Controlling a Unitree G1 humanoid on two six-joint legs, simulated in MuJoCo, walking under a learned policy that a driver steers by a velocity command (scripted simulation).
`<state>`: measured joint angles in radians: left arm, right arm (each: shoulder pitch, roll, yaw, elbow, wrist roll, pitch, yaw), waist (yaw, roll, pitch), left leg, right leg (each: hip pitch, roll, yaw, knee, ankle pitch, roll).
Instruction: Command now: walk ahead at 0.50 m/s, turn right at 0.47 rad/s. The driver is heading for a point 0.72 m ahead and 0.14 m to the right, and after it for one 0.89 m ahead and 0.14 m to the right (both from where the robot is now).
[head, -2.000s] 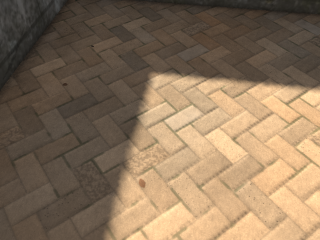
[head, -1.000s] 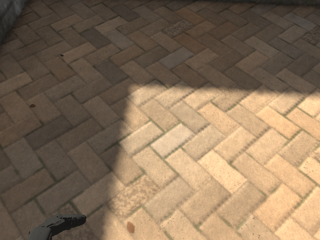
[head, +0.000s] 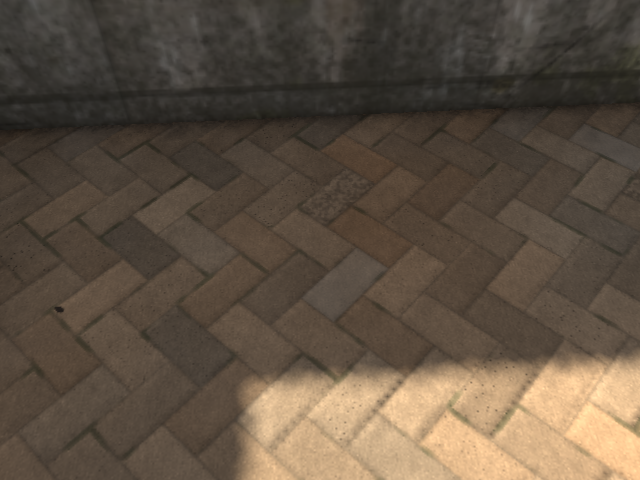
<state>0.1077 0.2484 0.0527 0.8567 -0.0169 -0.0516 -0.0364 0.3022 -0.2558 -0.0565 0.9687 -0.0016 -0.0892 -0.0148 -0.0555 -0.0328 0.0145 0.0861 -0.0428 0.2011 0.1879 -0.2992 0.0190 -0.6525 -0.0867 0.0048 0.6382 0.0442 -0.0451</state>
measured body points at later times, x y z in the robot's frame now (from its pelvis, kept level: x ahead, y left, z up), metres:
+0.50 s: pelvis +0.30 -0.04 +0.01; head +0.32 -0.07 +0.45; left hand +0.41 +0.23 -0.11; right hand +0.46 -0.33 -0.08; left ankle +0.51 +0.06 -0.70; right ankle +0.19 -0.11 -0.74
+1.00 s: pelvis +0.56 -0.09 +0.01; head +0.59 -0.10 +0.45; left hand +0.83 +0.07 -0.09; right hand +0.48 -0.36 -0.13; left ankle +0.52 +0.04 -0.74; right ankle +0.66 -0.26 -0.71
